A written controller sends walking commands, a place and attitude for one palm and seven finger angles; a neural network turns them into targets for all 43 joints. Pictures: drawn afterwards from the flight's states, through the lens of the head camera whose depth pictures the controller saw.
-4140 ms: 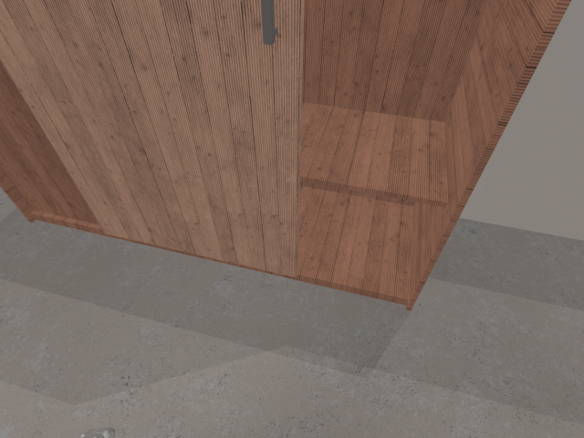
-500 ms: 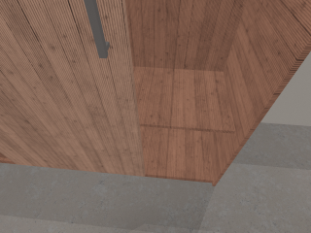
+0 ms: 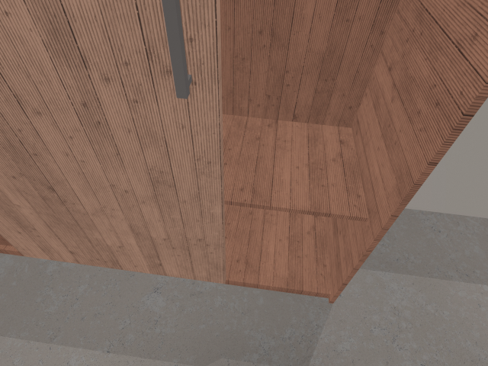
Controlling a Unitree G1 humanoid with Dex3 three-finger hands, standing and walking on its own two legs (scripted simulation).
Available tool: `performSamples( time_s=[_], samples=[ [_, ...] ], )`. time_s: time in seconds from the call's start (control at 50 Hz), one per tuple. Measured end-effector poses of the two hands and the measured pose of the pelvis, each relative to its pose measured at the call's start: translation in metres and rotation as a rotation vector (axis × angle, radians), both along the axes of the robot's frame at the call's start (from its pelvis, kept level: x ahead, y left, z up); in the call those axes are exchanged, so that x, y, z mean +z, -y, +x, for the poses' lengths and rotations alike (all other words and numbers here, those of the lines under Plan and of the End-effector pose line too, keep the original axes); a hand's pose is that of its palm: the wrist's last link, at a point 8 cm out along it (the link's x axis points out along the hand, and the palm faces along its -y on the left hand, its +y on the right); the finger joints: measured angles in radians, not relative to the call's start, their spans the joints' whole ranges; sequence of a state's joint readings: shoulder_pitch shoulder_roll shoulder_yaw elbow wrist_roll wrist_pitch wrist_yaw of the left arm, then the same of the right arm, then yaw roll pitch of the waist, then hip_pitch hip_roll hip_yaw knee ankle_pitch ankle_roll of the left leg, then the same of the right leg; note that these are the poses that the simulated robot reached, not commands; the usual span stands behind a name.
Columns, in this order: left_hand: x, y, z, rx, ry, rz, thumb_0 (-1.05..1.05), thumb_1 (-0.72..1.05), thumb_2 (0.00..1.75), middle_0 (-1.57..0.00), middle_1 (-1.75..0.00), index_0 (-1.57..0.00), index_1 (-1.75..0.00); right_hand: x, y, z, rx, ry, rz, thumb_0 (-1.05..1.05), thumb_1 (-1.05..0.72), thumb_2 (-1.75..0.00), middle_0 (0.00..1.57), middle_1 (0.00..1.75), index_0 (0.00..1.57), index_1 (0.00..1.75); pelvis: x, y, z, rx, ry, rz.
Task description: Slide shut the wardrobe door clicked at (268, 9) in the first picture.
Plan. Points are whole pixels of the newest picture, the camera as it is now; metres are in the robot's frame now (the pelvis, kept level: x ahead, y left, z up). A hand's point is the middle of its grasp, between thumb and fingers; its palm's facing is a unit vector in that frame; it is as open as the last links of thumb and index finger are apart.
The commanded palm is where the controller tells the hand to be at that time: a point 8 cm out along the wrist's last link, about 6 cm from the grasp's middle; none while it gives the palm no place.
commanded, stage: come to a stop and stand still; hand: left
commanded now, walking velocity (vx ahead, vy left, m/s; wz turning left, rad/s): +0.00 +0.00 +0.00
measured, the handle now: (179, 41) +0.52 +0.16 +0.27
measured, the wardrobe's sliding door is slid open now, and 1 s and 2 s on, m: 0.44 0.44 0.44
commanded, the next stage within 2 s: look again from close up in 0.54 s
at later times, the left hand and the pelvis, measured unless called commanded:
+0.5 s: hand out of the picture -0.01 +0.17 -0.18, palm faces +0.03 -0.98 -0.18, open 7.4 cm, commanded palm none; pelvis +0.00 +0.01 -0.01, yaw +0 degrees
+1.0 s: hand out of the picture -0.03 +0.16 -0.18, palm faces +0.05 -0.98 -0.17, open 7.4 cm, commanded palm none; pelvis -0.02 +0.00 +0.00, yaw +0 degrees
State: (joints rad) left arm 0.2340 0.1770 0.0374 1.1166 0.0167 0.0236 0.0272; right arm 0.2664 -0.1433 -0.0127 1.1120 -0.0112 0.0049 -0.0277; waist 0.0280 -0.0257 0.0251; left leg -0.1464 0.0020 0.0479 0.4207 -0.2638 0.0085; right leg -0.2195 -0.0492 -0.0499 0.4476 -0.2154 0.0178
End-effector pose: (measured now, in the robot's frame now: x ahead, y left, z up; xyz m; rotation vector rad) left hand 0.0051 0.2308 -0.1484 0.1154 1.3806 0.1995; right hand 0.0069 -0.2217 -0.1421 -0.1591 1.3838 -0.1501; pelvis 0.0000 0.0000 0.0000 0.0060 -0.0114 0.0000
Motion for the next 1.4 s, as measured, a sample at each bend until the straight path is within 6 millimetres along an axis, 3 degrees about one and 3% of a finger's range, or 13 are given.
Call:
performSamples(
  time_s=[0.34,0.54,0.72,1.14,1.4],
  samples=[
    [-0.002,0.014,-0.027,-0.044,-0.069,-0.023,0.01,0.90,0.90,-0.20,-0.30,-0.19,-0.30,-0.006,-0.010,-0.008,-0.004,0.007,0.026,0.01,-0.92,-0.90,0.20,0.30,0.20,0.29,-0.003,-0.007,0.001,0.002,-0.007,-0.010],
    [-0.004,0.008,-0.016,-0.043,-0.002,-0.014,0.01,0.90,0.90,-0.20,-0.30,-0.19,-0.30,-0.010,-0.010,-0.004,0.006,0.048,0.023,0.01,-0.92,-0.90,0.20,0.30,0.20,0.29,-0.007,-0.009,-0.002,0.006,0.016,-0.007],
    [-0.002,0.005,-0.013,-0.048,0.034,-0.007,0.01,0.91,0.90,-0.20,-0.30,-0.19,-0.30,-0.007,-0.010,-0.013,-0.002,0.053,0.024,0.01,-0.91,-0.90,0.20,0.30,0.20,0.29,-0.005,-0.007,-0.009,0.000,0.025,-0.005],
    [-0.004,0.025,-0.053,-0.009,-0.039,-0.050,0.01,0.91,0.90,-0.20,-0.30,-0.19,-0.30,-0.007,-0.016,-0.044,-0.024,-0.027,0.046,0.00,-0.90,-0.90,0.20,0.30,0.20,0.29,-0.003,-0.002,-0.016,0.002,0.022,-0.005],
    [-0.005,0.031,-0.055,0.001,-0.046,-0.062,0.01,0.91,0.90,-0.20,-0.30,-0.19,-0.30,-0.007,-0.021,-0.044,-0.030,-0.028,0.053,0.00,-0.90,-0.90,0.20,0.30,0.20,0.29,-0.003,-0.002,-0.015,0.001,0.018,-0.006]
  ],
)
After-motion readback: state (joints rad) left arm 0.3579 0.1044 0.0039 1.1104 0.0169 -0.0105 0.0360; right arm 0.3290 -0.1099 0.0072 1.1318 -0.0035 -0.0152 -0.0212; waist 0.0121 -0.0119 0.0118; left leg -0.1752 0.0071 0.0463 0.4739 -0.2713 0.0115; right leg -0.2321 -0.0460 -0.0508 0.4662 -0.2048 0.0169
